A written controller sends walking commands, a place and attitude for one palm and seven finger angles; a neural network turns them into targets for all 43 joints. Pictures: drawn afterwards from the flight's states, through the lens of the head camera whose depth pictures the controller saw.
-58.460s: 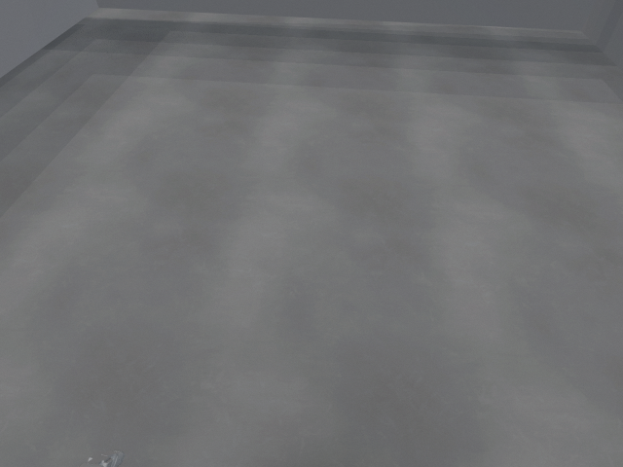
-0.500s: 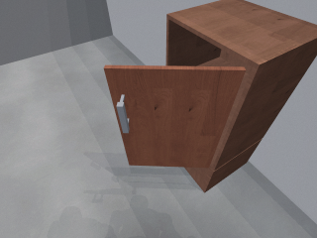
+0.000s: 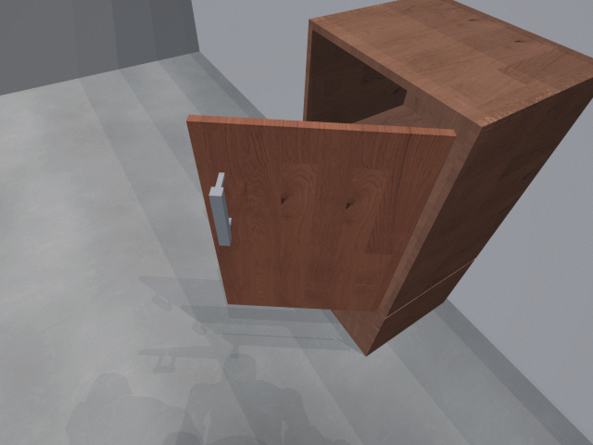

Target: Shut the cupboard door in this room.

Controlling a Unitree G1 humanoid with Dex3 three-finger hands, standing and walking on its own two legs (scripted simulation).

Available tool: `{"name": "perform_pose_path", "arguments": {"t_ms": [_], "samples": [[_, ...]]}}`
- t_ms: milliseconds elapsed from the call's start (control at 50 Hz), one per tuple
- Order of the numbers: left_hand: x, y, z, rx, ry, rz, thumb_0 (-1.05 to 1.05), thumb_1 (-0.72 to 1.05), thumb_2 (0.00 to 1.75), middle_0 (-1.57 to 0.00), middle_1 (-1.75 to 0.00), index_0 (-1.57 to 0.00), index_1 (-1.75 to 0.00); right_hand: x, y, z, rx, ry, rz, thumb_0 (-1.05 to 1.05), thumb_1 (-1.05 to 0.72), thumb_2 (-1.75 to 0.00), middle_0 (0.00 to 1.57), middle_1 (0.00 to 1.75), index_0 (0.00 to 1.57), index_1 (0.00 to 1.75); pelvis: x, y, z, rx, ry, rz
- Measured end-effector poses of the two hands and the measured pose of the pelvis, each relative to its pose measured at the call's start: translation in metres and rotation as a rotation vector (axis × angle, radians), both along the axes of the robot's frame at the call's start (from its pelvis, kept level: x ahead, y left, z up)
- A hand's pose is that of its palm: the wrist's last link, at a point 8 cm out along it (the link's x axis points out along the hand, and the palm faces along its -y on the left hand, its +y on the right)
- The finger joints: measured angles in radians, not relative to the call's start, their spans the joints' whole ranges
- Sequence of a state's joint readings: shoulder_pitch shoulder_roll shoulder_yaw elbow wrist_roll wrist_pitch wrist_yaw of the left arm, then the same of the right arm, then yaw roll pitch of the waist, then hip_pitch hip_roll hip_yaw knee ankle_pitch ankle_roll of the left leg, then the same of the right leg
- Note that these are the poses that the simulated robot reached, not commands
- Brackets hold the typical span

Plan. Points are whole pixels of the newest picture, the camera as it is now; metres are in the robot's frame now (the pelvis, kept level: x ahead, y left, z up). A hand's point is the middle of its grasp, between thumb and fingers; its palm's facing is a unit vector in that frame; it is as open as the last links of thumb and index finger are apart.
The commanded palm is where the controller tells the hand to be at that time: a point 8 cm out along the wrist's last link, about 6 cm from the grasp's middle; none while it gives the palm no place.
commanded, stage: look again from close up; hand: left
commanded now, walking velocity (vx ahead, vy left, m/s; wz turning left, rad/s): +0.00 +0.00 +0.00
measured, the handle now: (223, 210) +0.50 +0.16 -0.02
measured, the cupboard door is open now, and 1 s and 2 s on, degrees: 55 55 55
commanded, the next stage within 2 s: shuffle to correct the standing spot in 0.08 s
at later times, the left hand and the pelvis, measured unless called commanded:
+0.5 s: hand out of the picture +0.02 +0.17 -0.18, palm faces +0.02 -0.98 -0.20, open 7.4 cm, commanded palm none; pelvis +0.04 -0.01 -0.01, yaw +0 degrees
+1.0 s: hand out of the picture +0.08 +0.20 -0.18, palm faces -0.02 -0.97 -0.26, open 7.3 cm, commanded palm none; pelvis +0.02 +0.01 -0.01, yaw -2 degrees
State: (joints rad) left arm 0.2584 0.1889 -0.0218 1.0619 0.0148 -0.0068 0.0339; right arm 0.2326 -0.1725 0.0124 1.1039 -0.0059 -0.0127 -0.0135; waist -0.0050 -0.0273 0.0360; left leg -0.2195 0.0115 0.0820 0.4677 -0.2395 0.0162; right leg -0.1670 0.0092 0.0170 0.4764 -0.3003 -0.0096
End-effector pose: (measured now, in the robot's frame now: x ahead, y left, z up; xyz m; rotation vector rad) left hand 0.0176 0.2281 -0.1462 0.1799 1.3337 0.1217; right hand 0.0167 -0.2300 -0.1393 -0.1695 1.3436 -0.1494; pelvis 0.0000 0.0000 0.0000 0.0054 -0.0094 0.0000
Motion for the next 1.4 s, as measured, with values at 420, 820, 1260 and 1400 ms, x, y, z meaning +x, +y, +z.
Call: {"name": "perform_pose_path", "arguments": {"t_ms": [420, 820, 1260, 1400], "samples": [[-0.006, -0.001, -0.007, -0.010, 0.081, 0.031, 0.00, 0.91, 0.90, -0.20, -0.29, -0.20, -0.30, 0.034, 0.000, -0.005, 0.004, -0.013, 0.004, 0.00, -0.91, -0.90, 0.20, 0.30, 0.20, 0.29, 0.026, -0.003, -0.006, 0.012, 0.016, -0.004], [0.030, -0.016, -0.003, -0.007, 0.065, 0.056, 0.01, 0.92, 0.90, -0.20, -0.30, -0.20, -0.30, 0.075, -0.008, 0.005, -0.033, -0.049, -0.029, 0.00, -0.91, -0.90, 0.20, 0.30, 0.20, 0.29, 0.048, -0.008, 0.001, -0.006, 0.028, -0.011], [0.036, 0.052, 0.013, 0.063, -0.127, -0.056, 0.00, 0.91, 0.90, -0.20, -0.29, -0.20, -0.30, 0.025, 0.038, -0.005, 0.027, -0.140, -0.004, 0.00, -0.92, -0.90, 0.20, 0.30, 0.20, 0.29, -0.009, 0.038, -0.007, -0.010, -0.009, -0.034], [0.001, 0.063, 0.015, 0.079, -0.030, -0.049, 0.00, 0.91, 0.90, -0.20, -0.29, -0.20, -0.30, -0.004, 0.029, -0.003, 0.010, -0.070, -0.015, 0.00, -0.91, -0.90, 0.20, 0.30, 0.20, 0.29, -0.013, 0.040, -0.002, -0.003, 0.005, -0.035]]}}
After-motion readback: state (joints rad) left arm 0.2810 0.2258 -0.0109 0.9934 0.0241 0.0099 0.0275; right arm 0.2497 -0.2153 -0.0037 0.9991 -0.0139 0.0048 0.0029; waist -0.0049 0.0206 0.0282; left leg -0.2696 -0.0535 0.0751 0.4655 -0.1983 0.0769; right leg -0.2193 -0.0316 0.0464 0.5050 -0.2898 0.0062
